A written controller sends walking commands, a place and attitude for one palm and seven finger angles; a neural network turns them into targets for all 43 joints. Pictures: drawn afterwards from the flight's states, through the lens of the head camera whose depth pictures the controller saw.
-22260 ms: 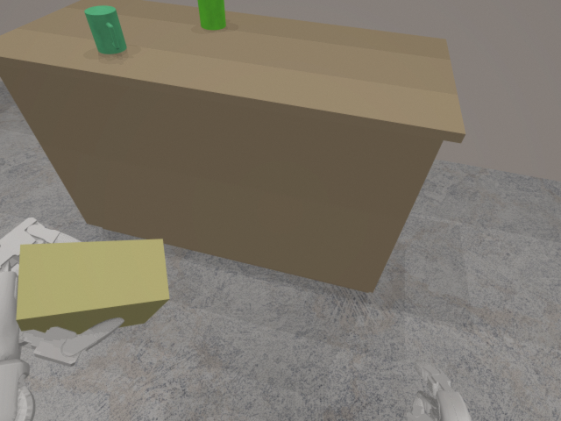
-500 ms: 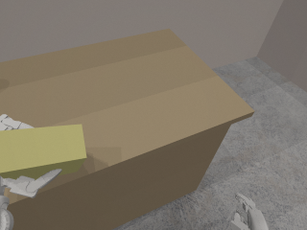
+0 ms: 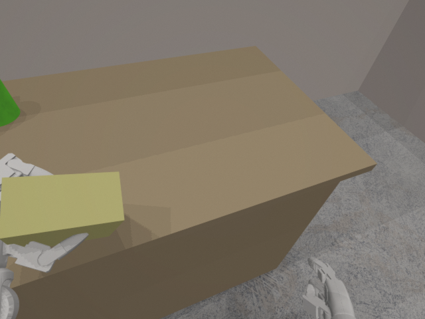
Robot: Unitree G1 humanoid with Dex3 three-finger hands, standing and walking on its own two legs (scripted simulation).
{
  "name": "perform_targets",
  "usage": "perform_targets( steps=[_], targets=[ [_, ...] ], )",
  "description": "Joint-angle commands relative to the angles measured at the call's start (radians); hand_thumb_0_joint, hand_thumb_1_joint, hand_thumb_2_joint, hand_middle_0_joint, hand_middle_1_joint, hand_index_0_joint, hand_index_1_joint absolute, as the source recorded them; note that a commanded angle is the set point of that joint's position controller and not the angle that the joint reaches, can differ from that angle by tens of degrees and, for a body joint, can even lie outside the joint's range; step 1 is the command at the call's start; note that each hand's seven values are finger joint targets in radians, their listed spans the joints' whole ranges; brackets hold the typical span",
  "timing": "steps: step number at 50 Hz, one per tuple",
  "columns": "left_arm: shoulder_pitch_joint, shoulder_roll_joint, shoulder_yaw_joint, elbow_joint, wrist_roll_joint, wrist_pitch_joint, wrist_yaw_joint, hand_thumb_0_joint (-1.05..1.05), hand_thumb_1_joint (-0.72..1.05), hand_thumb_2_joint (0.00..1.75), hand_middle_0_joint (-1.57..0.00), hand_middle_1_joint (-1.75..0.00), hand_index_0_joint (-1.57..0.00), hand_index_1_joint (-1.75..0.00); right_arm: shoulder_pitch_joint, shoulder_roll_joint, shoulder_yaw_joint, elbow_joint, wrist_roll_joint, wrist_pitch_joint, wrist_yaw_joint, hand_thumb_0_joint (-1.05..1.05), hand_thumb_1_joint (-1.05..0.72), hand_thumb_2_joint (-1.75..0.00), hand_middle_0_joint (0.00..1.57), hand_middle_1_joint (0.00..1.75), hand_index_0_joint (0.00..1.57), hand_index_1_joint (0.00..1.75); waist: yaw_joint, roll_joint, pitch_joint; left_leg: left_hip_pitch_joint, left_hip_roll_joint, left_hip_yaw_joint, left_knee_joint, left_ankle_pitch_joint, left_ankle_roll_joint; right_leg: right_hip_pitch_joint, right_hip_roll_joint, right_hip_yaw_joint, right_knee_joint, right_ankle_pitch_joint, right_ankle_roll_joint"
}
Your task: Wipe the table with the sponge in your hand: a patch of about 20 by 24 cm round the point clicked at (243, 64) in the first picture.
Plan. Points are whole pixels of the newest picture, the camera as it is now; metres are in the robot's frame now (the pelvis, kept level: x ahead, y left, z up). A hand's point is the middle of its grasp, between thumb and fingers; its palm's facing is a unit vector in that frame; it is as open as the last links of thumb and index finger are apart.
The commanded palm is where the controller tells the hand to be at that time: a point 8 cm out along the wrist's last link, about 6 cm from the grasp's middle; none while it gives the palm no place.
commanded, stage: come to a stop and stand still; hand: left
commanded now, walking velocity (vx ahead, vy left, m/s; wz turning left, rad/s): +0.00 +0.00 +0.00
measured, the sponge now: (83, 211) +0.23 +0.21 +0.15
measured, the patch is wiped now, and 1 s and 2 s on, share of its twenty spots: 0.05 0.05 0.05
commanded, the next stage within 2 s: look again from close up in 0.40 s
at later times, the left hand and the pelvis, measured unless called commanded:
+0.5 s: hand (31, 211) +0.21 +0.27 +0.17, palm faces +0.39 -0.84 -0.38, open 10.2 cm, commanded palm +0.15 +0.30 +0.17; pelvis -0.01 +0.02 +0.00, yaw +0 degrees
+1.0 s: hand (50, 201) +0.23 +0.25 +0.17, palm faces +0.42 -0.86 -0.31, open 10.2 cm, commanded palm +0.16 +0.27 +0.17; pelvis +0.00 +0.00 +0.00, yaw -1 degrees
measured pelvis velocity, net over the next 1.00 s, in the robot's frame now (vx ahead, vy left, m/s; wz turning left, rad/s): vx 0.00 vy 0.00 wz -0.02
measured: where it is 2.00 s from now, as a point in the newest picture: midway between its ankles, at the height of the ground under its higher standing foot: outside the picture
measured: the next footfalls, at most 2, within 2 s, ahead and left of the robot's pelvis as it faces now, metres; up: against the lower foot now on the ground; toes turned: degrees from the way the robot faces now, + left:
none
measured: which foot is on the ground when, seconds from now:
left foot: down 0.00-1.00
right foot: down 0.00-1.00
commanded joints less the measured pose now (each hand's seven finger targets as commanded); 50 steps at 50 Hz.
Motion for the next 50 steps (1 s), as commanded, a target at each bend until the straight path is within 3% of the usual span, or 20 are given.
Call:
perform_targets(
  steps=[1,4,13,15,20,24,25,26,27,28,29,30,32,36,37,39,42,44,47,50],
  targets=[
    [-0.103,0.145,0.065,-0.146,0.04,-0.039,0.01,0.0,0.1,1.3,-1.2,-1.6,-1.2,-1.6,-0.06,-0.133,-0.053,-0.142,0.0,-0.06,-0.008,0.0,-0.9,-0.9,0.2,0.3,0.2,0.3,-0.011,0.092,-0.063,-0.085,0.164,-0.152,-0.16,0.063,-0.038,0.095,-0.105,0.099,-0.036,0.09,-0.005],
    [-0.145,0.142,0.052,-0.155,0.047,-0.044,0.009,0.0,0.1,1.3,-1.2,-1.6,-1.2,-1.6,-0.057,-0.132,-0.051,-0.141,-0.002,-0.069,-0.008,0.0,-0.9,-0.9,0.2,0.3,0.2,0.3,-0.009,0.128,-0.051,-0.097,0.17,-0.175,-0.199,0.041,-0.058,0.103,-0.089,0.077,-0.021,0.065,-0.004],
    [-0.059,0.144,0.08,-0.161,0.044,-0.061,0.0,0.0,0.1,1.3,-1.2,-1.6,-1.2,-1.6,-0.047,-0.131,-0.053,-0.136,-0.007,-0.086,0.001,0.0,-0.9,-0.9,0.2,0.3,0.2,0.3,-0.006,0.114,-0.073,-0.084,0.172,-0.197,-0.246,0.039,-0.111,0.111,-0.062,0.042,0.015,0.04,0.002],
    [-0.042,0.161,0.104,-0.157,0.044,-0.063,0.001,0.0,0.1,1.3,-1.2,-1.6,-1.2,-1.6,-0.043,-0.129,-0.058,-0.14,-0.006,-0.087,0.002,0.0,-0.9,-0.9,0.2,0.3,0.2,0.3,-0.004,0.098,-0.08,-0.094,0.18,-0.19,-0.235,0.042,-0.109,0.127,-0.07,0.047,0.004,0.046,0.003],
    [-0.029,0.154,0.097,-0.159,0.04,-0.069,-0.003,0.0,0.1,1.3,-1.2,-1.6,-1.2,-1.6,-0.037,-0.136,-0.063,-0.132,-0.003,-0.092,0.006,0.0,-0.9,-0.9,0.2,0.3,0.2,0.3,-0.009,0.088,-0.102,-0.049,0.165,-0.169,-0.189,0.164,-0.126,0.115,-0.078,0.043,0.002,0.089,-0.007],
    [-0.027,0.153,0.095,-0.152,0.038,-0.067,0.0,0.0,0.1,1.3,-1.2,-1.6,-1.2,-1.6,-0.043,-0.135,-0.065,-0.128,-0.001,-0.091,0.005,0.0,-0.9,-0.9,0.2,0.3,0.2,0.3,-0.009,0.071,-0.117,-0.033,0.159,-0.155,-0.146,0.234,-0.118,0.12,-0.092,0.051,-0.01,0.131,-0.01],
    [-1.131,0.957,0.657,-0.402,0.216,-0.18,-0.011,0.0,0.1,1.3,-1.2,-1.6,-1.2,-1.6,0.056,-0.189,-0.036,-0.126,-0.059,-0.152,0.009,0.0,-0.9,-0.9,0.2,0.3,0.2,0.3,0.002,-0.046,-0.009,-0.222,0.158,-0.076,0.015,0.242,-0.023,0.007,-0.1,0.072,-0.003,0.097,0.016],
    [-0.548,0.38,0.303,0.208,0.102,-0.149,-0.057,0.0,0.1,1.3,-1.2,-1.6,-1.2,-1.6,-0.026,-0.054,-0.002,-0.061,-0.021,-0.154,0.012,0.0,-0.9,-0.9,0.2,0.3,0.2,0.3,0.0,-0.055,-0.211,0.0,0.108,-0.109,-0.011,0.285,-0.031,-0.068,-0.157,0.073,-0.013,0.062,-0.039],
    [-0.308,0.267,0.213,0.11,0.045,-0.128,-0.049,0.0,0.1,1.3,-1.2,-1.6,-1.2,-1.6,-0.037,-0.104,-0.055,-0.098,0.009,-0.145,0.018,0.0,-0.9,-0.9,0.2,0.3,0.2,0.3,0.023,0.113,-0.215,0.096,0.106,-0.095,-0.062,0.384,-0.093,0.004,-0.082,0.056,0.07,0.14,-0.04],
    [-0.317,0.239,0.179,0.127,0.056,-0.126,-0.048,0.0,0.1,1.3,-1.2,-1.6,-1.2,-1.6,0.013,-0.149,-0.069,-0.114,-0.005,-0.155,0.025,0.0,-0.9,-0.9,0.2,0.3,0.2,0.3,0.019,0.163,-0.246,0.075,0.144,-0.081,-0.047,0.386,-0.096,0.017,-0.086,0.09,0.085,0.114,-0.035],
    [-0.287,0.202,0.126,0.087,0.05,-0.137,-0.061,0.0,0.1,1.3,-1.2,-1.6,-1.2,-1.6,0.02,-0.154,-0.073,-0.113,-0.004,-0.157,0.038,0.0,-0.9,-0.9,0.2,0.3,0.2,0.3,0.017,0.191,-0.247,0.042,0.144,-0.094,-0.035,0.365,-0.088,0.019,-0.095,0.101,0.072,0.113,-0.024],
    [-0.201,0.159,0.087,0.024,0.041,-0.137,-0.068,0.0,0.1,1.3,-1.2,-1.6,-1.2,-1.6,0.003,-0.151,-0.073,-0.119,0.002,-0.156,0.054,0.0,-0.9,-0.9,0.2,0.3,0.2,0.3,0.018,0.191,-0.231,0.046,0.147,-0.091,-0.036,0.359,-0.079,0.027,-0.1,0.11,0.059,0.143,-0.017],
    [-0.068,0.061,-0.002,-0.033,0.034,-0.126,-0.07,0.0,0.1,1.3,-1.2,-1.6,-1.2,-1.6,-0.046,-0.13,-0.055,-0.134,0.013,-0.154,0.077,0.0,-0.9,-0.9,0.2,0.3,0.2,0.3,0.023,0.108,-0.208,0.007,0.138,-0.072,-0.044,0.286,-0.053,0.056,-0.09,0.109,0.047,0.174,-0.001],
    [-0.09,0.18,0.086,-0.078,0.049,-0.113,-0.041,0.0,0.1,1.3,-1.2,-1.6,-1.2,-1.6,-0.062,-0.153,-0.056,-0.152,-0.002,-0.15,0.053,0.0,-0.9,-0.9,0.2,0.3,0.2,0.3,0.017,-0.135,-0.116,-0.073,0.106,-0.063,-0.041,0.039,-0.049,0.007,-0.122,0.164,-0.063,0.013,-0.009],
    [-0.109,0.256,0.165,-0.121,0.051,-0.117,-0.023,0.0,0.1,1.3,-1.2,-1.6,-1.2,-1.6,-0.081,-0.152,-0.054,-0.146,-0.003,-0.142,0.043,0.0,-0.9,-0.9,0.2,0.3,0.2,0.3,0.016,-0.119,-0.122,-0.038,0.098,-0.054,-0.034,0.044,-0.048,-0.022,-0.119,0.172,-0.068,-0.013,-0.015],
    [-0.162,0.239,0.175,-0.097,0.04,-0.131,-0.019,0.0,0.1,1.3,-1.2,-1.6,-1.2,-1.6,-0.083,-0.138,-0.051,-0.148,-0.008,-0.138,0.021,0.0,-0.9,-0.9,0.2,0.3,0.2,0.3,0.005,-0.074,-0.099,-0.051,0.095,-0.062,-0.036,0.035,-0.038,-0.034,-0.129,0.177,-0.078,-0.038,-0.018],
    [-0.19,0.206,0.154,-0.05,0.042,-0.133,-0.022,0.0,0.1,1.3,-1.2,-1.6,-1.2,-1.6,-0.08,-0.138,-0.048,-0.128,-0.007,-0.138,0.013,0.0,-0.9,-0.9,0.2,0.3,0.2,0.3,0.0,0.083,-0.08,-0.036,0.1,-0.061,-0.045,0.068,-0.036,-0.04,-0.114,0.179,-0.07,0.027,-0.017],
    [-0.201,0.17,0.107,-0.046,0.044,-0.135,-0.027,0.0,0.1,1.3,-1.2,-1.6,-1.2,-1.6,-0.06,-0.14,-0.049,-0.127,-0.008,-0.14,0.012,0.0,-0.9,-0.9,0.2,0.3,0.2,0.3,0.0,0.125,-0.092,-0.049,0.102,-0.066,-0.05,0.112,-0.034,0.012,-0.108,0.163,-0.051,0.108,-0.013],
    [-0.183,0.143,0.062,-0.076,0.047,-0.129,-0.027,0.0,0.1,1.3,-1.2,-1.6,-1.2,-1.6,-0.072,-0.141,-0.045,-0.131,-0.006,-0.152,0.019,0.0,-0.9,-0.9,0.2,0.3,0.2,0.3,0.006,0.093,-0.119,-0.001,0.099,-0.057,-0.035,0.191,-0.04,0.022,-0.106,0.158,-0.048,0.199,-0.007],
    [-0.157,0.146,0.058,-0.106,0.047,-0.123,-0.022,0.0,0.1,1.3,-1.2,-1.6,-1.2,-1.6,-0.06,-0.152,-0.053,-0.136,-0.009,-0.152,0.021,0.0,-0.9,-0.9,0.2,0.3,0.2,0.3,0.008,0.02,-0.157,0.002,0.108,-0.066,-0.039,0.241,-0.039,0.066,-0.102,0.135,-0.031,0.246,-0.002]
  ],
)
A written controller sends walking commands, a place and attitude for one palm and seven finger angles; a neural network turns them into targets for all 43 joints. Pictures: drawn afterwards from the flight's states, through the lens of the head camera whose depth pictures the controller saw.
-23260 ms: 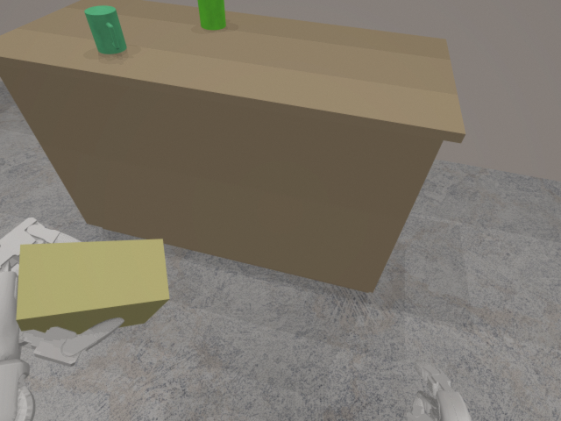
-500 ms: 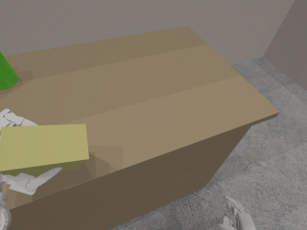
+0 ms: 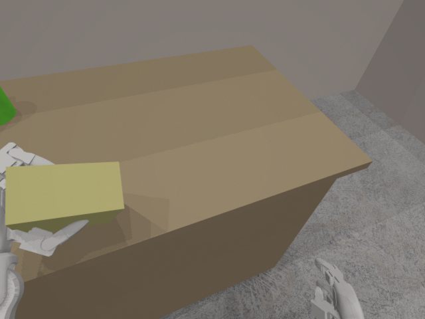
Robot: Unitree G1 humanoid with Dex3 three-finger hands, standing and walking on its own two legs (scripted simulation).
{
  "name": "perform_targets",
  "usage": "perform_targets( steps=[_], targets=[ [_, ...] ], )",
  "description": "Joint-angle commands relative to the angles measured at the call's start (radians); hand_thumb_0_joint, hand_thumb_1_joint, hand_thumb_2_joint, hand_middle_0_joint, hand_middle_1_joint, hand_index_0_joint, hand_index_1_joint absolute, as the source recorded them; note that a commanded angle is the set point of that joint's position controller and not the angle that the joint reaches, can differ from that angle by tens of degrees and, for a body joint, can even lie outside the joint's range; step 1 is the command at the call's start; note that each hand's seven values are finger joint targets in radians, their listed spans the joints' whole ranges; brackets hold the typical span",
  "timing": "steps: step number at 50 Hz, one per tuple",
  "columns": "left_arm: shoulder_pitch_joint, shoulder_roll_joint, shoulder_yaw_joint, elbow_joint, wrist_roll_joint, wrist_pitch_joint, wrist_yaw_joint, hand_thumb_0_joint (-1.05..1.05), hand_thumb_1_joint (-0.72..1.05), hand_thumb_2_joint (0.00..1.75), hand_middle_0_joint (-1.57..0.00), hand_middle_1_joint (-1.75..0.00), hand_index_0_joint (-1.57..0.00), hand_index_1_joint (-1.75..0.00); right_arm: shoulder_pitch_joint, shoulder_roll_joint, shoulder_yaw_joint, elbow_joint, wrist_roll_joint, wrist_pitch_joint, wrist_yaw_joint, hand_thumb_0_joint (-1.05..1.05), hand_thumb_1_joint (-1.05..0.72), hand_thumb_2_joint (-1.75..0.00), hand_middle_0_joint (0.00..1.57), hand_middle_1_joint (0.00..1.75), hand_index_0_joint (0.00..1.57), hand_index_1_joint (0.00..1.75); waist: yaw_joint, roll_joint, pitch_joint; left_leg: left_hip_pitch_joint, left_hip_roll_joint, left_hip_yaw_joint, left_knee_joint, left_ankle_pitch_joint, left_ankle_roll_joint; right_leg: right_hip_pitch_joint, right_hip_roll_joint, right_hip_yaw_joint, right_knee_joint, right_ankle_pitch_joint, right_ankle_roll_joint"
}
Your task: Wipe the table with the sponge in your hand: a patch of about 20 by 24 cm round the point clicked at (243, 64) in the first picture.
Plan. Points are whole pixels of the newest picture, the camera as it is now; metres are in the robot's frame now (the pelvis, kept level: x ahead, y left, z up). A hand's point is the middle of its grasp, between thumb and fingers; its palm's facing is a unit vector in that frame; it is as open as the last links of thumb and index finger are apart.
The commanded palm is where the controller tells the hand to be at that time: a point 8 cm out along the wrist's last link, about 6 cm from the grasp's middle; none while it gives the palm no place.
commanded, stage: come to a stop and stand still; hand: left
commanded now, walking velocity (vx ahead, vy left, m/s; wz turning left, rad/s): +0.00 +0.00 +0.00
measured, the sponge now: (84, 198) +0.24 +0.22 +0.15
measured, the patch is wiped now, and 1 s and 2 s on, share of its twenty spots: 0.05 0.05 0.05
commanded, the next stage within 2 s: look again from close up in 1.18 s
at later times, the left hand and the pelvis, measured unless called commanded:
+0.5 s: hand (15, 211) +0.20 +0.28 +0.17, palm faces +0.46 -0.80 -0.39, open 10.2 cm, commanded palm +0.14 +0.29 +0.17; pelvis -0.01 +0.00 -0.01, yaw +3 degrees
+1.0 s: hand (14, 249) +0.16 +0.26 +0.17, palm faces +0.47 -0.83 -0.28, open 10.2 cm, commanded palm +0.10 +0.28 +0.17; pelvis -0.04 -0.01 -0.01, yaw +3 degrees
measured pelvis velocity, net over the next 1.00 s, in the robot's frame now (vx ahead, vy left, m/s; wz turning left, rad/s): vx -0.04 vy -0.01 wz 0.05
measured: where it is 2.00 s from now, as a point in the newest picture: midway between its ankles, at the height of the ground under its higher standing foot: outside the picture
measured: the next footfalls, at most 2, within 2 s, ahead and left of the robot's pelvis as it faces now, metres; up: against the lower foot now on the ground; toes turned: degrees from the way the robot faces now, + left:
none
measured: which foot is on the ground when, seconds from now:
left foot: down 0.00-1.00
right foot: down 0.00-1.00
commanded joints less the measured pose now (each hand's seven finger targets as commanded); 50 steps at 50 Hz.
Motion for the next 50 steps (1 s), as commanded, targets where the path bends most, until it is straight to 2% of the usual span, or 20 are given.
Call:
perform_targets(
  steps=[1,2,3,4,5,7,10,12,14,16,17,23,27,31,35,37,41,42,44,50],
  targets=[
    [-0.025,0.154,0.038,-0.237,0.013,-0.048,0.008,0.0,0.1,1.3,-1.2,-1.6,-1.2,-1.6,-0.088,-0.108,-0.047,-0.162,0.004,-0.059,0.0,0.0,-0.9,-0.9,0.2,0.3,0.2,0.3,-0.006,0.007,-0.15,0.031,0.09,-0.086,-0.069,0.254,-0.033,0.094,-0.119,0.119,-0.045,0.243,0.005],
    [-0.845,0.913,0.246,-0.652,-0.012,-0.174,0.038,0.0,0.1,1.3,-1.2,-1.6,-1.2,-1.6,0.146,-0.156,0.15,-0.316,0.088,0.002,-0.075,0.0,-0.9,-0.9,0.2,0.3,0.2,0.3,-0.074,0.25,-0.129,-0.185,0.073,-0.135,-0.004,0.217,-0.028,0.087,-0.041,0.088,0.034,-0.054,0.074],
    [-0.496,0.474,0.347,-0.187,0.037,-0.111,0.02,0.0,0.1,1.3,-1.2,-1.6,-1.2,-1.6,0.051,-0.041,-0.007,-0.222,0.048,-0.042,-0.05,0.0,-0.9,-0.9,0.2,0.3,0.2,0.3,-0.025,0.081,-0.142,-0.066,0.153,-0.164,-0.034,0.132,-0.029,-0.085,-0.12,0.052,0.051,-0.171,0.028],
    [-0.378,0.383,0.245,-0.144,0.031,-0.093,0.017,0.0,0.1,1.3,-1.2,-1.6,-1.2,-1.6,-0.021,-0.077,0.005,-0.163,-0.006,-0.052,-0.008,0.0,-0.9,-0.9,0.2,0.3,0.2,0.3,-0.038,0.019,-0.099,-0.029,0.121,-0.132,-0.084,0.152,-0.036,-0.075,-0.091,0.028,0.032,-0.141,0.017],
    [-0.31,0.439,0.275,-0.08,0.017,-0.09,0.026,0.0,0.1,1.3,-1.2,-1.6,-1.2,-1.6,-0.011,-0.152,-0.025,-0.167,-0.014,-0.049,-0.003,0.0,-0.9,-0.9,0.2,0.3,0.2,0.3,-0.016,0.031,-0.132,-0.006,0.113,-0.111,-0.07,0.15,-0.045,-0.095,-0.087,0.047,0.046,-0.093,0.001],
    [-0.161,0.355,0.209,-0.092,-0.006,-0.096,0.001,0.0,0.1,1.3,-1.2,-1.6,-1.2,-1.6,-0.018,-0.149,-0.035,-0.175,-0.025,-0.058,0.021,0.0,-0.9,-0.9,0.2,0.3,0.2,0.3,-0.014,0.117,-0.213,0.02,0.104,-0.11,-0.033,0.216,-0.055,-0.089,-0.097,0.071,0.11,0.008,-0.016],
    [0.043,0.29,0.138,-0.189,-0.023,-0.109,-0.014,0.0,0.1,1.3,-1.2,-1.6,-1.2,-1.6,0.04,-0.155,-0.044,-0.191,-0.012,-0.072,0.054,0.0,-0.9,-0.9,0.2,0.3,0.2,0.3,0.005,0.09,-0.227,-0.002,0.113,-0.111,0.0,0.407,-0.05,-0.052,-0.134,0.078,0.101,0.159,-0.014],
    [0.116,0.247,0.11,-0.212,-0.038,-0.099,-0.01,0.0,0.1,1.3,-1.2,-1.6,-1.2,-1.6,0.02,-0.147,-0.041,-0.175,0.004,-0.08,0.07,0.0,-0.9,-0.9,0.2,0.3,0.2,0.3,0.005,0.052,-0.245,0.04,0.113,-0.114,0.001,0.536,-0.05,-0.041,-0.128,0.064,0.131,0.225,-0.005],
    [0.118,0.299,0.158,-0.244,-0.032,-0.1,0.004,0.0,0.1,1.3,-1.2,-1.6,-1.2,-1.6,0.042,-0.155,-0.051,-0.169,0.003,-0.079,0.067,0.0,-0.9,-0.9,0.2,0.3,0.2,0.3,0.008,-0.013,-0.229,0.009,0.118,-0.118,-0.004,0.548,-0.062,-0.024,-0.132,0.044,0.116,0.227,0.008],
    [0.092,0.339,0.193,-0.243,-0.037,-0.109,0.016,0.0,0.1,1.3,-1.2,-1.6,-1.2,-1.6,0.025,-0.157,-0.047,-0.157,0.001,-0.079,0.058,0.0,-0.9,-0.9,0.2,0.3,0.2,0.3,0.003,-0.044,-0.202,-0.039,0.101,-0.116,-0.017,0.393,-0.067,-0.014,-0.142,0.057,0.101,0.2,0.003],
    [0.036,0.411,0.242,-0.29,-0.033,-0.115,0.027,0.0,0.1,1.3,-1.2,-1.6,-1.2,-1.6,0.006,-0.165,-0.044,-0.154,-0.002,-0.073,0.049,0.0,-0.9,-0.9,0.2,0.3,0.2,0.3,-0.003,0.003,-0.23,-0.03,0.095,-0.123,-0.022,0.368,-0.063,0.002,-0.138,0.065,0.124,0.189,0.0],
    [-0.025,0.305,0.138,-0.135,-0.035,-0.111,0.034,0.0,0.1,1.3,-1.2,-1.6,-1.2,-1.6,0.028,-0.156,-0.049,-0.11,0.006,-0.067,0.04,0.0,-0.9,-0.9,0.2,0.3,0.2,0.3,-0.008,0.094,-0.157,-0.056,0.095,-0.132,-0.04,0.25,-0.068,-0.044,-0.149,0.05,0.1,0.094,-0.003],
    [-0.046,0.259,0.062,-0.203,-0.035,-0.111,0.029,0.0,0.1,1.3,-1.2,-1.6,-1.2,-1.6,-0.007,-0.151,-0.043,-0.116,0.022,-0.08,0.052,0.0,-0.9,-0.9,0.2,0.3,0.2,0.3,-0.002,0.097,-0.134,-0.043,0.095,-0.149,-0.072,0.14,-0.057,-0.074,-0.136,0.052,0.102,0.035,-0.003],
    [-0.037,0.251,0.07,-0.201,-0.031,-0.103,0.036,0.0,0.1,1.3,-1.2,-1.6,-1.2,-1.6,-0.013,-0.142,-0.048,-0.116,0.021,-0.082,0.05,0.0,-0.9,-0.9,0.2,0.3,0.2,0.3,0.002,0.005,-0.121,-0.082,0.089,-0.143,-0.069,0.077,-0.052,-0.051,-0.148,0.063,0.065,0.039,0.0],
    [-0.05,0.255,0.087,-0.164,-0.039,-0.091,0.038,0.0,0.1,1.3,-1.2,-1.6,-1.2,-1.6,-0.023,-0.14,-0.049,-0.11,0.022,-0.075,0.045,0.0,-0.9,-0.9,0.2,0.3,0.2,0.3,-0.003,0.02,-0.104,-0.095,0.09,-0.156,-0.081,-0.004,-0.052,-0.075,-0.152,0.077,0.039,-0.026,-0.002],
    [-0.062,0.278,0.101,-0.17,-0.042,-0.087,0.038,0.0,0.1,1.3,-1.2,-1.6,-1.2,-1.6,-0.037,-0.143,-0.047,-0.11,0.023,-0.071,0.041,0.0,-0.9,-0.9,0.2,0.3,0.2,0.3,-0.007,0.066,-0.105,-0.086,0.093,-0.166,-0.09,-0.028,-0.048,-0.091,-0.15,0.086,0.037,-0.052,-0.005],
    [-0.052,0.243,0.077,-0.171,-0.053,-0.078,0.034,0.0,0.1,1.3,-1.2,-1.6,-1.2,-1.6,-0.041,-0.125,-0.043,-0.112,0.023,-0.076,0.042,0.0,-0.9,-0.9,0.2,0.3,0.2,0.3,-0.005,0.03,-0.105,-0.1,0.081,-0.157,-0.068,-0.045,-0.04,-0.081,-0.162,0.097,0.0,-0.057,-0.008],
    [-0.05,0.249,0.076,-0.175,-0.054,-0.077,0.034,0.0,0.1,1.3,-1.2,-1.6,-1.2,-1.6,-0.049,-0.131,-0.043,-0.11,0.027,-0.077,0.04,0.0,-0.9,-0.9,0.2,0.3,0.2,0.3,-0.008,0.057,-0.112,-0.084,0.081,-0.158,-0.065,-0.035,-0.039,-0.091,-0.163,0.102,0.0,-0.058,-0.011],
    [-0.044,0.24,0.07,-0.185,-0.057,-0.074,0.035,0.0,0.1,1.3,-1.2,-1.6,-1.2,-1.6,-0.044,-0.126,-0.042,-0.11,0.025,-0.081,0.04,0.0,-0.9,-0.9,0.2,0.3,0.2,0.3,-0.006,0.026,-0.116,-0.084,0.082,-0.159,-0.064,-0.041,-0.039,-0.087,-0.165,0.1,-0.008,-0.066,-0.009],
    [-0.047,0.23,0.064,-0.176,-0.057,-0.062,0.043,0.0,0.1,1.3,-1.2,-1.6,-1.2,-1.6,-0.051,-0.128,-0.042,-0.099,0.024,-0.088,0.036,0.0,-0.9,-0.9,0.2,0.3,0.2,0.3,-0.009,0.035,-0.088,-0.103,0.088,-0.178,-0.086,-0.098,-0.035,-0.105,-0.162,0.098,-0.031,-0.137,-0.004]
  ],
)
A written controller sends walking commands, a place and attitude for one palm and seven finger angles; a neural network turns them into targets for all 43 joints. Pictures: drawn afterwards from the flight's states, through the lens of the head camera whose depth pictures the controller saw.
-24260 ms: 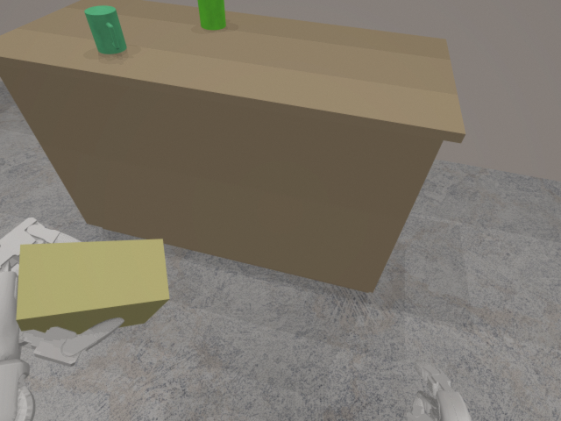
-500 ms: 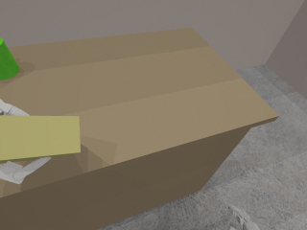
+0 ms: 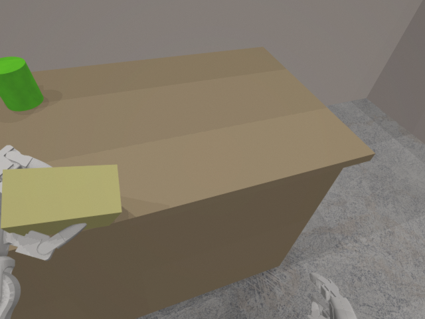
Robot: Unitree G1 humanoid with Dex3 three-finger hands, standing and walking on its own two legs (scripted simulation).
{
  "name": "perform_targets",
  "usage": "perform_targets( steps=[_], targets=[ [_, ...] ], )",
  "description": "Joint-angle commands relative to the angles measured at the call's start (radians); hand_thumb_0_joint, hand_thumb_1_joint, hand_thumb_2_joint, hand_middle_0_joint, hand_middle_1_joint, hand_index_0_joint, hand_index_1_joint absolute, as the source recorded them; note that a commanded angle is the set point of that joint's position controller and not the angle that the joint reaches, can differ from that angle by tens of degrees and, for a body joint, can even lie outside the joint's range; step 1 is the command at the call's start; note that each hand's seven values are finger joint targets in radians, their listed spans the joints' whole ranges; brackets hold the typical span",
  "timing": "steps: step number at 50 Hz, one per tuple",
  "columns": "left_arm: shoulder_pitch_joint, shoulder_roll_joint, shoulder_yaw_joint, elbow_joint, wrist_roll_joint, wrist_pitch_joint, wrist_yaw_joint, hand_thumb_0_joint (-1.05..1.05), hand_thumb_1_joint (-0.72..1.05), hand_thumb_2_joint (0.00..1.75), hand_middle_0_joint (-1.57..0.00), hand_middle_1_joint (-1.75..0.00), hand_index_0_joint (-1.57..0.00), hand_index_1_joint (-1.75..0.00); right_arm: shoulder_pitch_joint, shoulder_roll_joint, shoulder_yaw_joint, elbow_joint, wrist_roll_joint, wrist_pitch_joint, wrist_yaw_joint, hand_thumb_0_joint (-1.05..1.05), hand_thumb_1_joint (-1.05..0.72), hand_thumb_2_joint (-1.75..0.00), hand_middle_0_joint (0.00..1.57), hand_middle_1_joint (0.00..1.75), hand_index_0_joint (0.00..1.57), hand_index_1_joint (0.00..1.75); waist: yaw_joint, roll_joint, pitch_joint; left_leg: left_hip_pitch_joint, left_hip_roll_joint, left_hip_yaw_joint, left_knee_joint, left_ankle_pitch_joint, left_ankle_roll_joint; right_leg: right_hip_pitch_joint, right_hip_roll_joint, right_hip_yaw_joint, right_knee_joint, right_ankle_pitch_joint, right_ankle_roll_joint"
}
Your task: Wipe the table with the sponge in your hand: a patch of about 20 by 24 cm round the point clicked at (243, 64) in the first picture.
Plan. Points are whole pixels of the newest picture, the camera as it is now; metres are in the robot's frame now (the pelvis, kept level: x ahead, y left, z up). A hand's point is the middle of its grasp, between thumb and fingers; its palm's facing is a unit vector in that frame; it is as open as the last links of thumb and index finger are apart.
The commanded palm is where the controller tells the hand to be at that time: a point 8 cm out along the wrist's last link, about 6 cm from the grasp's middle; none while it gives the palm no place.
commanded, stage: come to a stop and stand still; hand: left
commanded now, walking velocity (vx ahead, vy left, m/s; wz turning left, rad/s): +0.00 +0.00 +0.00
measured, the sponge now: (83, 201) +0.23 +0.22 +0.16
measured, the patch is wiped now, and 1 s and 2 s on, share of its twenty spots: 0.05 0.05 0.05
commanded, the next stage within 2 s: look again from close up in 0.18 s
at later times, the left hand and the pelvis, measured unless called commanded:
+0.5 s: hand (45, 210) +0.21 +0.25 +0.17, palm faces +0.41 -0.86 -0.30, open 10.2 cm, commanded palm +0.15 +0.28 +0.18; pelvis -0.01 +0.00 +0.00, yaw +0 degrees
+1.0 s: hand (54, 179) +0.25 +0.26 +0.18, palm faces +0.35 -0.88 -0.33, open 10.2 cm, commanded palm +0.20 +0.30 +0.18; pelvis +0.02 +0.03 +0.00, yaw -3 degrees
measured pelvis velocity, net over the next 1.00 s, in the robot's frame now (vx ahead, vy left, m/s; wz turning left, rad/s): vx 0.02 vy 0.03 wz -0.05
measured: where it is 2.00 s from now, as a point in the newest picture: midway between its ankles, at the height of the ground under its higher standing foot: outside the picture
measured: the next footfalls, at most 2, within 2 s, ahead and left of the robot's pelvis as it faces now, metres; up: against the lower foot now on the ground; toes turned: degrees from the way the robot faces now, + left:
none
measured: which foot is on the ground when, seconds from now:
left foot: down 0.00-1.00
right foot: down 0.00-1.00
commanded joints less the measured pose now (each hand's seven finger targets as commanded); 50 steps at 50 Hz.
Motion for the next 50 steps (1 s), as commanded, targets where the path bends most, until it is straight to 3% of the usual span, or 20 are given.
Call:
perform_targets(
  steps=[1,9,15,17,18,21,22,26,32,33,34,35,36,37,38,40,42,45,47,50],
  targets=[
    [-0.085,0.18,0.089,-0.182,0.007,-0.044,0.016,0.0,0.1,1.3,-1.2,-1.6,-1.2,-1.6,-0.094,-0.13,-0.059,-0.144,0.007,-0.062,-0.008,0.0,-0.9,-0.9,0.2,0.3,0.2,0.3,-0.009,0.035,-0.061,-0.004,0.119,-0.14,-0.134,-0.154,-0.027,0.007,-0.125,0.147,-0.148,-0.147,0.004],
    [-0.079,0.187,0.091,-0.22,0.008,-0.041,0.022,0.0,0.1,1.3,-1.2,-1.6,-1.2,-1.6,-0.104,-0.129,-0.06,-0.14,0.006,-0.067,-0.015,0.0,-0.9,-0.9,0.2,0.3,0.2,0.3,-0.01,0.099,-0.082,-0.008,0.133,-0.161,-0.164,-0.145,-0.028,0.041,-0.113,0.126,-0.114,-0.109,0.01],
    [-0.054,0.179,0.097,-0.212,0.003,-0.034,0.023,0.0,0.1,1.3,-1.2,-1.6,-1.2,-1.6,-0.104,-0.128,-0.063,-0.139,0.005,-0.069,-0.016,0.0,-0.9,-0.9,0.2,0.3,0.2,0.3,-0.012,0.051,-0.066,0.002,0.124,-0.152,-0.147,-0.147,-0.029,0.025,-0.123,0.144,-0.153,-0.137,0.007],
    [-0.052,0.203,0.113,-0.227,0.004,-0.032,0.024,0.0,0.1,1.3,-1.2,-1.6,-1.2,-1.6,-0.112,-0.131,-0.065,-0.139,0.004,-0.068,-0.02,0.0,-0.9,-0.9,0.2,0.3,0.2,0.3,-0.014,0.073,-0.078,0.017,0.122,-0.15,-0.144,-0.133,-0.029,0.028,-0.124,0.144,-0.151,-0.127,0.005],
    [-0.06,0.171,0.089,-0.233,0.003,-0.033,0.022,0.0,0.1,1.3,-1.2,-1.6,-1.2,-1.6,-0.104,-0.125,-0.063,-0.138,0.003,-0.067,-0.02,0.0,-0.9,-0.9,0.2,0.3,0.2,0.3,-0.015,0.071,-0.081,0.015,0.127,-0.153,-0.15,-0.137,-0.03,0.035,-0.122,0.136,-0.144,-0.126,0.007],
    [-0.053,0.177,0.101,-0.22,0.002,-0.026,0.025,0.0,0.1,1.3,-1.2,-1.6,-1.2,-1.6,-0.106,-0.124,-0.064,-0.142,0.003,-0.069,-0.022,0.0,-0.9,-0.9,0.2,0.3,0.2,0.3,-0.011,0.041,-0.075,0.009,0.12,-0.147,-0.143,-0.134,-0.029,0.038,-0.126,0.148,-0.164,-0.135,0.007],
    [-0.052,0.192,0.108,-0.224,0.001,-0.023,0.025,0.0,0.1,1.3,-1.2,-1.6,-1.2,-1.6,-0.116,-0.129,-0.065,-0.143,0.004,-0.068,-0.025,0.0,-0.9,-0.9,0.2,0.3,0.2,0.3,-0.013,0.068,-0.08,0.024,0.118,-0.144,-0.139,-0.111,-0.029,0.038,-0.129,0.15,-0.161,-0.114,0.005],
    [-0.048,0.17,0.095,-0.223,-0.001,-0.018,0.023,0.0,0.1,1.3,-1.2,-1.6,-1.2,-1.6,-0.114,-0.124,-0.065,-0.143,0.004,-0.067,-0.026,0.0,-0.9,-0.9,0.2,0.3,0.2,0.3,-0.013,0.045,-0.087,0.033,0.117,-0.141,-0.13,-0.073,-0.032,0.053,-0.133,0.152,-0.161,-0.074,0.005],
    [-0.041,0.181,0.104,-0.234,-0.002,-0.009,0.022,0.0,0.1,1.3,-1.2,-1.6,-1.2,-1.6,-0.128,-0.126,-0.067,-0.15,0.007,-0.06,-0.033,0.0,-0.9,-0.9,0.2,0.3,0.2,0.3,-0.013,0.069,-0.092,0.047,0.119,-0.143,-0.136,-0.037,-0.034,0.073,-0.13,0.146,-0.155,-0.029,0.008],
    [-1.059,0.882,0.585,-0.506,0.213,-0.116,0.005,0.0,0.1,1.3,-1.2,-1.6,-1.2,-1.6,-0.023,-0.113,-0.042,-0.136,-0.039,-0.094,-0.044,0.0,-0.9,-0.9,0.2,0.3,0.2,0.3,-0.012,-0.076,0.076,-0.092,0.126,-0.04,-0.03,-0.063,-0.002,-0.054,-0.112,0.23,-0.246,-0.127,0.089],
    [-0.508,0.309,0.223,0.043,0.11,-0.081,-0.043,0.0,0.1,1.3,-1.2,-1.6,-1.2,-1.6,-0.084,-0.017,0.001,-0.116,-0.008,-0.084,-0.051,0.0,-0.9,-0.9,0.2,0.3,0.2,0.3,-0.017,-0.1,-0.114,0.061,0.056,-0.035,0.022,-0.055,-0.006,-0.077,-0.181,0.238,-0.26,-0.278,0.0],
    [-0.237,0.247,0.187,0.021,0.068,-0.079,-0.045,0.0,0.1,1.3,-1.2,-1.6,-1.2,-1.6,-0.079,-0.071,-0.047,-0.142,-0.013,-0.084,-0.053,0.0,-0.9,-0.9,0.2,0.3,0.2,0.3,0.027,-0.051,-0.033,0.085,0.062,-0.03,0.01,-0.089,-0.034,-0.073,-0.174,0.355,-0.349,-0.299,-0.009],
    [-0.2,0.157,0.103,0.021,0.059,-0.071,-0.05,0.0,0.1,1.3,-1.2,-1.6,-1.2,-1.6,-0.047,-0.09,-0.054,-0.145,-0.009,-0.081,-0.045,0.0,-0.9,-0.9,0.2,0.3,0.2,0.3,0.005,0.024,-0.061,0.094,0.054,-0.024,-0.031,-0.118,-0.037,-0.018,-0.185,0.341,-0.316,-0.312,-0.03],
    [-0.145,0.051,0.01,0.007,0.047,-0.071,-0.061,0.0,0.1,1.3,-1.2,-1.6,-1.2,-1.6,-0.083,-0.088,-0.055,-0.154,0.006,-0.084,-0.034,0.0,-0.9,-0.9,0.2,0.3,0.2,0.3,0.004,0.16,-0.1,0.154,0.068,-0.01,-0.075,-0.122,-0.03,-0.017,-0.157,0.291,-0.254,-0.263,-0.029],
    [-0.155,0.095,0.029,-0.074,0.048,-0.078,-0.055,0.0,0.1,1.3,-1.2,-1.6,-1.2,-1.6,-0.056,-0.113,-0.058,-0.159,-0.001,-0.08,-0.027,0.0,-0.9,-0.9,0.2,0.3,0.2,0.3,0.001,0.192,-0.11,0.118,0.09,-0.034,-0.124,-0.154,-0.029,0.024,-0.132,0.252,-0.216,-0.257,-0.013],
    [-0.106,0.077,-0.002,-0.131,0.059,-0.086,-0.047,0.0,0.1,1.3,-1.2,-1.6,-1.2,-1.6,-0.076,-0.109,-0.05,-0.175,0.001,-0.078,-0.016,0.0,-0.9,-0.9,0.2,0.3,0.2,0.3,0.008,0.202,-0.061,-0.005,0.131,-0.094,-0.225,-0.256,-0.011,0.088,-0.084,0.201,-0.147,-0.241,0.008],
    [-0.061,0.114,0.043,-0.157,0.068,-0.081,-0.029,0.0,0.1,1.3,-1.2,-1.6,-1.2,-1.6,-0.119,-0.102,-0.04,-0.194,0.012,-0.077,-0.018,0.0,-0.9,-0.9,0.2,0.3,0.2,0.3,0.017,0.142,-0.032,-0.103,0.178,-0.134,-0.307,-0.335,0.002,0.171,-0.043,0.133,-0.05,-0.153,0.028],
    [-0.084,0.192,0.144,-0.193,0.075,-0.082,-0.015,0.0,0.1,1.3,-1.2,-1.6,-1.2,-1.6,-0.108,-0.101,-0.051,-0.215,0.001,-0.072,-0.031,0.0,-0.9,-0.9,0.2,0.3,0.2,0.3,0.011,-0.074,-0.062,-0.118,0.187,-0.147,-0.272,-0.257,0.009,0.231,-0.048,0.121,-0.061,-0.074,0.039],
    [-0.103,0.238,0.207,-0.199,0.071,-0.081,-0.007,0.0,0.1,1.3,-1.2,-1.6,-1.2,-1.6,-0.121,-0.101,-0.052,-0.207,-0.002,-0.067,-0.037,0.0,-0.9,-0.9,0.2,0.3,0.2,0.3,0.006,-0.045,-0.077,-0.059,0.173,-0.12,-0.251,-0.18,-0.013,0.205,-0.053,0.114,-0.08,-0.058,0.038],
    [-0.092,0.134,0.136,-0.123,0.07,-0.08,-0.019,0.0,0.1,1.3,-1.2,-1.6,-1.2,-1.6,-0.092,-0.097,-0.057,-0.192,-0.003,-0.067,-0.043,0.0,-0.9,-0.9,0.2,0.3,0.2,0.3,-0.005,0.066,-0.037,-0.078,0.177,-0.129,-0.261,-0.175,-0.02,0.195,-0.059,0.124,-0.073,-0.018,0.026]
  ],
)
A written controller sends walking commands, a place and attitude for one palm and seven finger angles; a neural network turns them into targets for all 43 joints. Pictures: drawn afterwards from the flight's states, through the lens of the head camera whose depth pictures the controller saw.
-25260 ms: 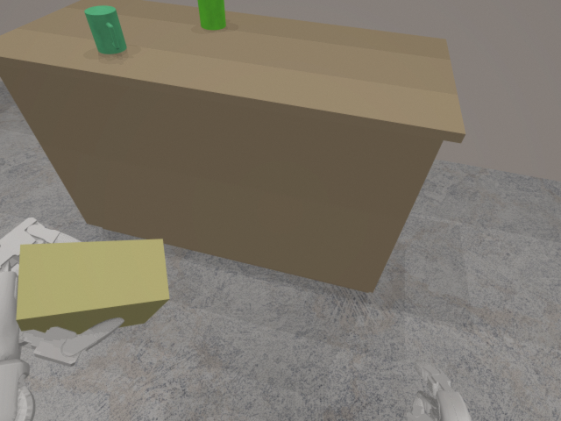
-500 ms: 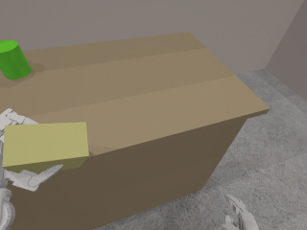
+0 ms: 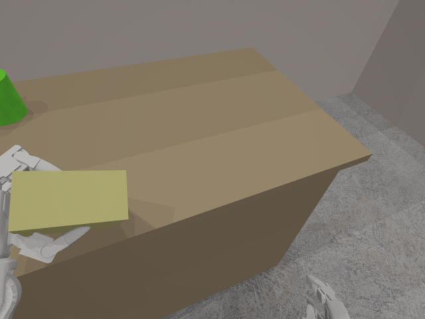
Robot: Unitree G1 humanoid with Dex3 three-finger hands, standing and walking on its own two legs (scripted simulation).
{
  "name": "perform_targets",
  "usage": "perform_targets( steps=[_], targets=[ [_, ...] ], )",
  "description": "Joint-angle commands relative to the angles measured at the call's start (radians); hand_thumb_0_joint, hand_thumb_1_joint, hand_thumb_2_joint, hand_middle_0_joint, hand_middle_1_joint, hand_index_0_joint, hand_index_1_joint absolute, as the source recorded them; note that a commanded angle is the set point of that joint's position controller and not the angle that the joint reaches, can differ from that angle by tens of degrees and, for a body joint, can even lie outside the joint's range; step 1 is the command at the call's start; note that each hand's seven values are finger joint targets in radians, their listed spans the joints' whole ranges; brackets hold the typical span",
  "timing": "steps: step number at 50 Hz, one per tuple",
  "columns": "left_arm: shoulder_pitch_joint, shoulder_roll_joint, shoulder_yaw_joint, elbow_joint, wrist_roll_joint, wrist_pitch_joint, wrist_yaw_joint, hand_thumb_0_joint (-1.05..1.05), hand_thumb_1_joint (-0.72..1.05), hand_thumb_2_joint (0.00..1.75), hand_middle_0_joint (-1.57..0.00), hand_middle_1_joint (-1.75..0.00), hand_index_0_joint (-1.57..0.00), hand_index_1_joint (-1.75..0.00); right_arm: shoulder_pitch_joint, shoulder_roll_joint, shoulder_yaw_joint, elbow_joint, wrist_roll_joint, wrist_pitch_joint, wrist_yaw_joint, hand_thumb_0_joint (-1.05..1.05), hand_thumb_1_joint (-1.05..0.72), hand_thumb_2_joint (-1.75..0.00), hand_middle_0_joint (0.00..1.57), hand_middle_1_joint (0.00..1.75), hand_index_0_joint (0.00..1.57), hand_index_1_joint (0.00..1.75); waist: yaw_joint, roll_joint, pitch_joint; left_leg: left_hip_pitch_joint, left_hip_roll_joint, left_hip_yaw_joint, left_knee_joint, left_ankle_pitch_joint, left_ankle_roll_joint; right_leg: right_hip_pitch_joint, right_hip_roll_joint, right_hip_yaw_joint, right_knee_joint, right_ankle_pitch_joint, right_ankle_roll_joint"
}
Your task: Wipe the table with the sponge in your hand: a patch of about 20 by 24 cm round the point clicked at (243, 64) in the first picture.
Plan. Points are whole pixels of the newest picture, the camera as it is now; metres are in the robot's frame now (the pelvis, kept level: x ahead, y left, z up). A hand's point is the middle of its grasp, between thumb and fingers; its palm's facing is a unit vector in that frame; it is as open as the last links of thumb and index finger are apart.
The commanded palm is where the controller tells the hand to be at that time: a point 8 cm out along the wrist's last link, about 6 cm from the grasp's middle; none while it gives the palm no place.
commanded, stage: come to a stop and stand still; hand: left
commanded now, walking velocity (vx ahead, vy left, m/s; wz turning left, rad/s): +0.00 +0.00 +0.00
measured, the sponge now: (88, 203) +0.23 +0.21 +0.15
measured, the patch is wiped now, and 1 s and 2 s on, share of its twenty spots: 0.05 0.05 0.05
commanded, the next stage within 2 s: look again from close up in 0.54 s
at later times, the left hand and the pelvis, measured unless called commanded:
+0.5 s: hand (45, 189) +0.24 +0.26 +0.17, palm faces +0.42 -0.85 -0.31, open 10.2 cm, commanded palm +0.18 +0.29 +0.18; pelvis +0.02 +0.01 +0.00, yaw +0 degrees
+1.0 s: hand (52, 195) +0.23 +0.25 +0.17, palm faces +0.43 -0.84 -0.34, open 10.2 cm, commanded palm +0.17 +0.28 +0.18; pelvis +0.01 +0.00 +0.01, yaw +0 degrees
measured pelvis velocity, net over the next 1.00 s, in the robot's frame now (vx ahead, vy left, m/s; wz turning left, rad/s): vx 0.01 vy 0.00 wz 0.00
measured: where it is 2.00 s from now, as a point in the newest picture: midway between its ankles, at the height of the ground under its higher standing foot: outside the picture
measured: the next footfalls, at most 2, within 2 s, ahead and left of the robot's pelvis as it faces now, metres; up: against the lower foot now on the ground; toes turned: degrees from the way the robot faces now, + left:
none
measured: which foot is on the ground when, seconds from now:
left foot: down 0.00-1.00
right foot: down 0.00-1.00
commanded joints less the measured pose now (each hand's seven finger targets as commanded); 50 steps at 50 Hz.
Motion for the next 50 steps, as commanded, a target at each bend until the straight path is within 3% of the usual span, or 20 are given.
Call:
perform_targets(
  steps=[1,3,6,7,9,12,16,17,24,27,28,31,32,33,36,37,38,41,45,50],
  targets=[
    [-0.094,0.15,0.113,-0.11,0.012,-0.039,0.02,0.0,0.1,1.3,-1.2,-1.6,-1.2,-1.6,-0.118,-0.135,-0.064,-0.161,0.004,-0.063,-0.009,0.0,-0.9,-0.9,0.2,0.3,0.2,0.3,0.007,0.093,-0.055,-0.131,0.177,-0.18,-0.19,-0.108,-0.06,0.142,-0.054,0.069,-0.048,0.021,-0.017],
    [-0.111,0.136,0.084,-0.13,0.015,-0.038,0.016,0.0,0.1,1.3,-1.2,-1.6,-1.2,-1.6,-0.119,-0.138,-0.061,-0.153,0.0,-0.066,-0.006,0.0,-0.9,-0.9,0.2,0.3,0.2,0.3,0.003,0.12,-0.073,-0.071,0.166,-0.156,-0.151,0.043,-0.083,0.132,-0.059,0.057,-0.054,0.092,-0.021],
    [-0.119,0.122,0.05,-0.186,0.021,-0.032,0.016,0.0,0.1,1.3,-1.2,-1.6,-1.2,-1.6,-0.112,-0.143,-0.067,-0.152,-0.001,-0.066,0.001,0.0,-0.9,-0.9,0.2,0.3,0.2,0.3,0.002,0.108,-0.124,0.011,0.159,-0.141,-0.099,0.26,-0.107,0.141,-0.056,0.057,-0.047,0.188,-0.025],
    [-0.109,0.14,0.067,-0.21,0.02,-0.028,0.019,0.0,0.1,1.3,-1.2,-1.6,-1.2,-1.6,-0.133,-0.137,-0.061,-0.152,0.001,-0.065,0.004,0.0,-0.9,-0.9,0.2,0.3,0.2,0.3,0.005,0.096,-0.139,0.052,0.157,-0.13,-0.08,0.335,-0.118,0.133,-0.048,0.038,-0.042,0.213,-0.021],
    [-0.103,0.133,0.061,-0.236,0.021,-0.024,0.02,0.0,0.1,1.3,-1.2,-1.6,-1.2,-1.6,-0.121,-0.144,-0.069,-0.157,-0.003,-0.054,0.004,0.0,-0.9,-0.9,0.2,0.3,0.2,0.3,0.0,0.089,-0.16,0.066,0.163,-0.14,-0.068,0.417,-0.127,0.139,-0.045,0.032,-0.031,0.227,-0.024],
    [-0.037,0.164,0.114,-0.254,0.018,-0.011,0.026,0.0,0.1,1.3,-1.2,-1.6,-1.2,-1.6,-0.139,-0.138,-0.068,-0.165,-0.001,-0.034,0.002,0.0,-0.9,-0.9,0.2,0.3,0.2,0.3,0.003,0.071,-0.187,0.105,0.162,-0.129,-0.047,0.486,-0.138,0.139,-0.044,0.028,-0.024,0.26,-0.026],
    [-0.009,0.15,0.116,-0.247,0.01,-0.002,0.022,0.0,0.1,1.3,-1.2,-1.6,-1.2,-1.6,-0.133,-0.14,-0.072,-0.177,-0.004,-0.007,-0.003,0.0,-0.9,-0.9,0.2,0.3,0.2,0.3,-0.002,0.086,-0.161,0.063,0.171,-0.135,-0.067,0.436,-0.138,0.152,-0.047,0.031,-0.031,0.235,-0.028],
    [-0.014,0.164,0.13,-0.262,0.012,0.001,0.025,0.0,0.1,1.3,-1.2,-1.6,-1.2,-1.6,-0.15,-0.137,-0.068,-0.178,-0.001,-0.004,-0.005,0.0,-0.9,-0.9,0.2,0.3,0.2,0.3,-0.001,0.116,-0.154,0.086,0.17,-0.13,-0.074,0.456,-0.148,0.128,-0.039,0.025,-0.025,0.216,-0.025],
    [-0.035,0.131,0.083,-0.247,0.012,0.02,0.023,0.0,0.1,1.3,-1.2,-1.6,-1.2,-1.6,-0.14,-0.14,-0.068,-0.188,-0.003,0.016,-0.011,0.0,-0.9,-0.9,0.2,0.3,0.2,0.3,-0.005,0.096,-0.129,0.046,0.172,-0.132,-0.094,0.351,-0.135,0.155,-0.041,0.032,-0.057,0.202,-0.026],
    [-0.049,0.143,0.09,-0.248,0.015,0.027,0.029,0.0,0.1,1.3,-1.2,-1.6,-1.2,-1.6,-0.164,-0.136,-0.061,-0.189,0.0,0.013,-0.017,0.0,-0.9,-0.9,0.2,0.3,0.2,0.3,0.001,0.113,-0.11,0.036,0.169,-0.124,-0.123,0.239,-0.13,0.144,-0.04,0.04,-0.069,0.162,-0.021],
    [-0.045,0.118,0.068,-0.215,0.013,0.03,0.028,0.0,0.1,1.3,-1.2,-1.6,-1.2,-1.6,-0.152,-0.137,-0.057,-0.184,-0.006,0.018,-0.017,0.0,-0.9,-0.9,0.2,0.3,0.2,0.3,-0.001,0.098,-0.097,0.005,0.17,-0.134,-0.139,0.181,-0.121,0.151,-0.041,0.036,-0.077,0.137,-0.018],
    [-0.057,0.123,0.069,-0.215,0.018,0.032,0.03,0.0,0.1,1.3,-1.2,-1.6,-1.2,-1.6,-0.149,-0.138,-0.065,-0.187,-0.003,0.013,-0.02,0.0,-0.9,-0.9,0.2,0.3,0.2,0.3,0.0,0.06,-0.09,-0.023,0.164,-0.133,-0.15,0.079,-0.101,0.176,-0.049,0.059,-0.096,0.131,-0.022],
    [-0.059,0.142,0.088,-0.227,0.019,0.035,0.035,0.0,0.1,1.3,-1.2,-1.6,-1.2,-1.6,-0.166,-0.135,-0.06,-0.188,-0.001,0.011,-0.023,0.0,-0.9,-0.9,0.2,0.3,0.2,0.3,0.003,0.067,-0.087,-0.008,0.159,-0.129,-0.158,0.06,-0.104,0.158,-0.044,0.058,-0.103,0.118,-0.02],
    [-0.063,0.114,0.059,-0.207,0.018,0.034,0.031,0.0,0.1,1.3,-1.2,-1.6,-1.2,-1.6,-0.159,-0.138,-0.056,-0.183,-0.007,0.014,-0.024,0.0,-0.9,-0.9,0.2,0.3,0.2,0.3,0.0,0.064,-0.079,-0.032,0.159,-0.139,-0.171,0.021,-0.098,0.163,-0.044,0.052,-0.109,0.091,-0.018],
    [-0.072,0.123,0.064,-0.209,0.024,0.029,0.033,0.0,0.1,1.3,-1.2,-1.6,-1.2,-1.6,-0.151,-0.14,-0.063,-0.184,-0.004,0.006,-0.024,0.0,-0.9,-0.9,0.2,0.3,0.2,0.3,0.002,0.082,-0.064,-0.058,0.164,-0.151,-0.194,-0.039,-0.088,0.176,-0.042,0.06,-0.108,0.065,-0.019],
    [-0.061,0.14,0.085,-0.215,0.027,0.032,0.037,0.0,0.1,1.3,-1.2,-1.6,-1.2,-1.6,-0.168,-0.136,-0.06,-0.185,-0.001,0.004,-0.026,0.0,-0.9,-0.9,0.2,0.3,0.2,0.3,0.005,0.094,-0.068,-0.034,0.161,-0.14,-0.192,-0.031,-0.092,0.161,-0.037,0.059,-0.111,0.069,-0.018],
    [-0.069,0.109,0.052,-0.203,0.024,0.03,0.033,0.0,0.1,1.3,-1.2,-1.6,-1.2,-1.6,-0.158,-0.139,-0.057,-0.18,-0.006,0.007,-0.024,0.0,-0.9,-0.9,0.2,0.3,0.2,0.3,0.001,0.089,-0.064,-0.055,0.16,-0.149,-0.201,-0.053,-0.087,0.167,-0.036,0.052,-0.113,0.052,-0.017],
    [-0.066,0.121,0.063,-0.208,0.029,0.026,0.032,0.0,0.1,1.3,-1.2,-1.6,-1.2,-1.6,-0.15,-0.141,-0.065,-0.182,-0.003,-0.001,-0.024,0.0,-0.9,-0.9,0.2,0.3,0.2,0.3,0.003,0.077,-0.059,-0.066,0.165,-0.153,-0.204,-0.068,-0.082,0.178,-0.039,0.061,-0.11,0.052,-0.018],
    [-0.035,0.124,0.071,-0.19,0.025,0.029,0.032,0.0,0.1,1.3,-1.2,-1.6,-1.2,-1.6,-0.146,-0.144,-0.067,-0.178,-0.004,-0.003,-0.025,0.0,-0.9,-0.9,0.2,0.3,0.2,0.3,0.003,0.045,-0.072,-0.05,0.153,-0.142,-0.183,-0.027,-0.08,0.179,-0.044,0.067,-0.123,0.075,-0.02],
    [-0.028,0.125,0.07,-0.192,0.022,0.029,0.031,0.0,0.1,1.3,-1.2,-1.6,-1.2,-1.6,-0.148,-0.147,-0.069,-0.172,-0.004,-0.005,-0.025,0.0,-0.9,-0.9,0.2,0.3,0.2,0.3,0.001,0.054,-0.079,-0.025,0.149,-0.136,-0.171,0.017,-0.083,0.162,-0.047,0.072,-0.126,0.093,-0.023]
  ],
)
